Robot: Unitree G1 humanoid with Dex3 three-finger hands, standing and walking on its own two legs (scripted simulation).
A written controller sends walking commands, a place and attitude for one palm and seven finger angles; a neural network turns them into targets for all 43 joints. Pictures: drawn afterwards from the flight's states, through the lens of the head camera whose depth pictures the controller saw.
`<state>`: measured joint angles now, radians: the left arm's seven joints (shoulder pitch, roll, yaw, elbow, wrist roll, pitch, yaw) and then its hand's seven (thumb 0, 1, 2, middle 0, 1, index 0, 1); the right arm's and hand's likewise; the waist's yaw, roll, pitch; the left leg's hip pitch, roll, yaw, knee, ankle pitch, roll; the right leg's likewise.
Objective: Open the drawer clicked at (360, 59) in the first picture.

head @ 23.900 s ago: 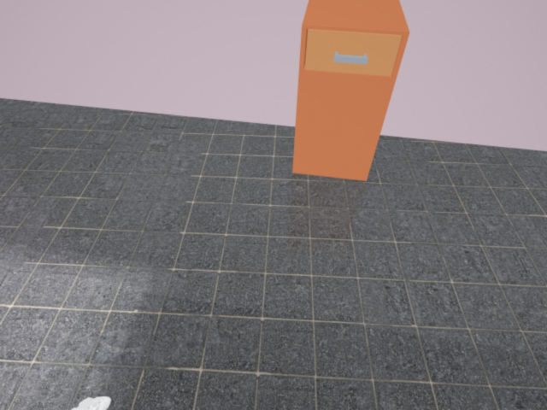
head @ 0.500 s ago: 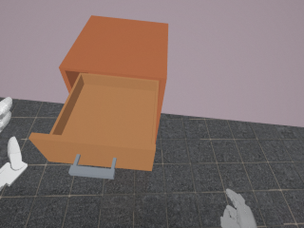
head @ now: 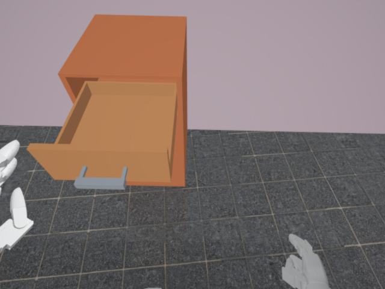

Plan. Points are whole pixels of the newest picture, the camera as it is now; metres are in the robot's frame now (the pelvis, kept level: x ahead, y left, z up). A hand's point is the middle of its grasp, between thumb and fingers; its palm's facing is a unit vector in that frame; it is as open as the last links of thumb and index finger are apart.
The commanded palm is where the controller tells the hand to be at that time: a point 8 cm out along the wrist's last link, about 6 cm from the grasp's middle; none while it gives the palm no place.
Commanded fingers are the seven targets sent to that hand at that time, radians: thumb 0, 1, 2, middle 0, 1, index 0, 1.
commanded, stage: step back with the hand held close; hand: left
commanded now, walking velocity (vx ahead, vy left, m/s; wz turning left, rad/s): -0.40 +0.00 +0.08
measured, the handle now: (102, 176) +0.40 +0.27 -0.10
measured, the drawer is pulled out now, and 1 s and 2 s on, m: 0.30 0.30 0.30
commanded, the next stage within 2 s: stop stepping back and stand still in 0.04 s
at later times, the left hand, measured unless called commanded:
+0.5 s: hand out of the picture +0.04 +0.21 +0.15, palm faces +0.43 -0.80 -0.42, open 7.4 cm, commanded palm -0.02 +0.25 +0.17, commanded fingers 0.00 0.90 0.90 -0.20 -0.30 -0.20 -0.30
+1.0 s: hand out of the picture +0.00 +0.18 +0.15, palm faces +0.42 -0.79 -0.45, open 7.4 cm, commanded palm -0.06 +0.23 +0.17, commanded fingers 0.00 0.90 0.90 -0.20 -0.30 -0.20 -0.30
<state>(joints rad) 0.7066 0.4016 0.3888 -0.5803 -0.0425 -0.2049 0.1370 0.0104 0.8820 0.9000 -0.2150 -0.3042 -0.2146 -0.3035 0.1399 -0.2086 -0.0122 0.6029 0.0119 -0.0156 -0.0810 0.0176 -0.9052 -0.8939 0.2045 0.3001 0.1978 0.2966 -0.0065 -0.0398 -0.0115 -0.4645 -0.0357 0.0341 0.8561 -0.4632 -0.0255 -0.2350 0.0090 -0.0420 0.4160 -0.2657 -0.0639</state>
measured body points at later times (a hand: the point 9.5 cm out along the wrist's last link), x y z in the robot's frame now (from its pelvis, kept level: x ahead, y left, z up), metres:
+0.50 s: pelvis -0.13 -0.03 +0.00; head -0.14 -0.04 +0.45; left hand +0.01 +0.25 +0.17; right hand +0.02 -0.27 -0.10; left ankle -0.16 +0.09 -0.72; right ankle -0.06 -0.10 -0.74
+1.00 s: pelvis -0.16 -0.06 +0.00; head -0.17 -0.07 +0.45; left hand -0.03 +0.22 +0.18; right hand +0.00 -0.30 -0.09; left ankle -0.16 +0.06 -0.72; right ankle -0.12 -0.13 -0.75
